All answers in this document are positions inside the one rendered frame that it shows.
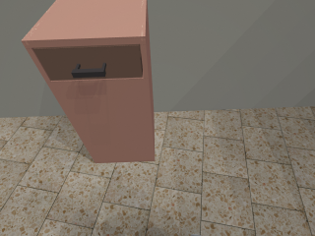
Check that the cabinet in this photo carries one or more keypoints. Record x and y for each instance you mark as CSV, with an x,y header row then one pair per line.
x,y
114,118

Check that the handle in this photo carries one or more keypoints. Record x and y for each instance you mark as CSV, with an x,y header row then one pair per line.
x,y
89,73

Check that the drawer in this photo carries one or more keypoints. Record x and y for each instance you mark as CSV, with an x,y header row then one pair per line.
x,y
122,60

